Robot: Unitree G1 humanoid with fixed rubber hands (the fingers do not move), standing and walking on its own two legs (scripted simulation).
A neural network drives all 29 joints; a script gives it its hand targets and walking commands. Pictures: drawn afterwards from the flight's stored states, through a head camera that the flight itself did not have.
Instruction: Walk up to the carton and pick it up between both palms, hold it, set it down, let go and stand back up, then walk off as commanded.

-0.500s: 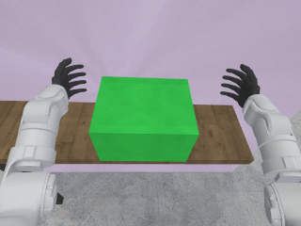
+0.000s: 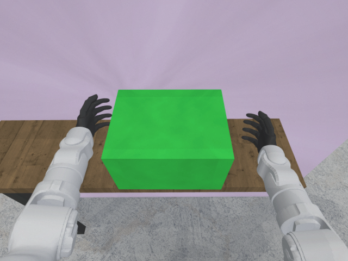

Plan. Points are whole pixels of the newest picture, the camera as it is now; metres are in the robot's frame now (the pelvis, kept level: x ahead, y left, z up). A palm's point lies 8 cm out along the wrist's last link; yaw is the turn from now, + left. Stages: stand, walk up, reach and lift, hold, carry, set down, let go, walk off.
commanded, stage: reach and lift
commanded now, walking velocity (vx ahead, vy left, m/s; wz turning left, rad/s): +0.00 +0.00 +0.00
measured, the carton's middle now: (169, 139) +0.42 +0.02 +0.03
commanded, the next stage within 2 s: none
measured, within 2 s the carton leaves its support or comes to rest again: leaves its support in 1.96 s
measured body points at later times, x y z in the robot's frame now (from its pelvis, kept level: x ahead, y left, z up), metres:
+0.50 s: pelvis -0.01 +0.00 +0.00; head +0.04 +0.01 +0.45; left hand +0.43 +0.22 +0.08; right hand +0.42 -0.19 +0.08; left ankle +0.03 +0.13 -0.74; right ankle -0.01 -0.11 -0.74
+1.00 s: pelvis -0.02 +0.01 +0.00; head +0.03 +0.02 +0.44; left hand +0.42 +0.19 +0.06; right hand +0.41 -0.17 +0.06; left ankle +0.03 +0.13 -0.74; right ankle -0.01 -0.11 -0.74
